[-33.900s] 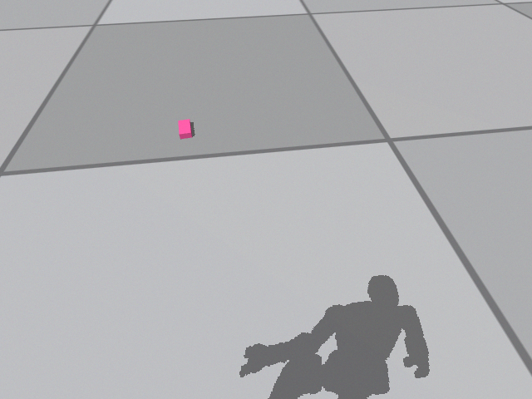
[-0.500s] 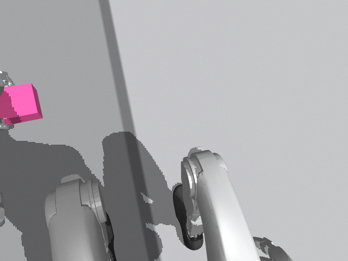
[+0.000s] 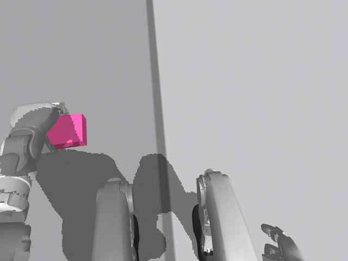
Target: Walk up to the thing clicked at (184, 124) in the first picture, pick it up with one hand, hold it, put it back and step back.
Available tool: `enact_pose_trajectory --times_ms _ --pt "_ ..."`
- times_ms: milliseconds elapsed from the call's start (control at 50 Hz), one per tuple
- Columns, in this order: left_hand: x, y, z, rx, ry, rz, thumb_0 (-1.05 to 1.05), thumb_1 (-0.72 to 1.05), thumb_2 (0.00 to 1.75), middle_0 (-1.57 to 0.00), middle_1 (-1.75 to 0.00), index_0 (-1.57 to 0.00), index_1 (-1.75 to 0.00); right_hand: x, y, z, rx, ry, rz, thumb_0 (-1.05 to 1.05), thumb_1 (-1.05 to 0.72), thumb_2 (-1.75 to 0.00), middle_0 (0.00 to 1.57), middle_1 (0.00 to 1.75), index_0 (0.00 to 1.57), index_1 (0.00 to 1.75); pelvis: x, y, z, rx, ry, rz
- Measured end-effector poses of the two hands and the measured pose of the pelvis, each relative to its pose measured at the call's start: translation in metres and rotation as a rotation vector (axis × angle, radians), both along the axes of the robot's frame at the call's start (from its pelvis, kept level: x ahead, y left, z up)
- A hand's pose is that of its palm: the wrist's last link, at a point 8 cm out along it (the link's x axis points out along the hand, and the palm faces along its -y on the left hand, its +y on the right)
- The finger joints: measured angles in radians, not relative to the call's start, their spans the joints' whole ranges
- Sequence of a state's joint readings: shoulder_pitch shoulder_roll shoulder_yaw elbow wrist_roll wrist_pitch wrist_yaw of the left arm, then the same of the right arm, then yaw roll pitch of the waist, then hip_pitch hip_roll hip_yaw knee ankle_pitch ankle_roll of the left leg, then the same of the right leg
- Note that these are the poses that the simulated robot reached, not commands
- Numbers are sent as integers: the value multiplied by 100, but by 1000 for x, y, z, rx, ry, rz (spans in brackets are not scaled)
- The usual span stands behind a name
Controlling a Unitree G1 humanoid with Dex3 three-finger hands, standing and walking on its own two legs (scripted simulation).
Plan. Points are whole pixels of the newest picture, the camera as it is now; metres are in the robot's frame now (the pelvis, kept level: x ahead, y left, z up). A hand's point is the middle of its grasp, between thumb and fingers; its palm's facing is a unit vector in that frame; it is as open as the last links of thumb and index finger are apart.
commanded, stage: lift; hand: left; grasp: from above
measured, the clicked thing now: (52, 133) +0.44 +0.30 -0.13
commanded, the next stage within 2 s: hold in 1.00 s
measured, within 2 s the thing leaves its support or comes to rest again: neither
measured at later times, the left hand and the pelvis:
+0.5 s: hand out of the picture +0.36 +0.26 +0.11, palm faces -0.45 -0.09 -0.89, open 10.2 cm; pelvis +0.03 +0.00 +0.19, yaw +3 degrees
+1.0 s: hand out of the picture +0.37 +0.23 +0.21, palm faces -0.45 -0.09 -0.89, open 10.2 cm; pelvis +0.06 +0.00 +0.28, yaw +2 degrees
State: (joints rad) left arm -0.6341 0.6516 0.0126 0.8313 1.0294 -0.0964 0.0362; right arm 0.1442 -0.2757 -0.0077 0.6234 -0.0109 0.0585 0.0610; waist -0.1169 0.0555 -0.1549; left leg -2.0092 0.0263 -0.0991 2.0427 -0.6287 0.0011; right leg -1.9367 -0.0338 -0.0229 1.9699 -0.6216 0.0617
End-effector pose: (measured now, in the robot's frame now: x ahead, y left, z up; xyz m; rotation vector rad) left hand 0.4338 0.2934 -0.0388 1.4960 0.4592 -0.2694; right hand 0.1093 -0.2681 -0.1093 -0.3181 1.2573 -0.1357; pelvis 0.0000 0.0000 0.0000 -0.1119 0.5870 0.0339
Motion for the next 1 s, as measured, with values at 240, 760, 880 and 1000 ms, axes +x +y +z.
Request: enact_pose_trajectory --times_ms 240,760,880,1000 --pt "-35 -17 112 -14 -21 24 1 5 44 -60 -58 -63 -55 28 10 89 24 -108 -31 0 -90 -90 20 30 20 30 7 -2 93 33 -92 10" --pt "-66 -53 266 -4 7 41 1 5 43 -63 -53 -66 -50 36 4 248 23 -215 -98 1 -89 -90 20 30 20 30 46 -6 251 88 -341 11" --pt "-63 -57 285 -4 7 46 1 3 43 -65 -52 -67 -49 40 5 266 31 -211 -103 1 -89 -90 20 30 20 30 53 -6 270 96 -377 8" --pt "-57 -57 303 -2 4 52 1 3 44 -66 -51 -68 -48 48 7 279 43 -213 -106 1 -89 -90 20 30 20 30 61 -5 284 102 -403 5"
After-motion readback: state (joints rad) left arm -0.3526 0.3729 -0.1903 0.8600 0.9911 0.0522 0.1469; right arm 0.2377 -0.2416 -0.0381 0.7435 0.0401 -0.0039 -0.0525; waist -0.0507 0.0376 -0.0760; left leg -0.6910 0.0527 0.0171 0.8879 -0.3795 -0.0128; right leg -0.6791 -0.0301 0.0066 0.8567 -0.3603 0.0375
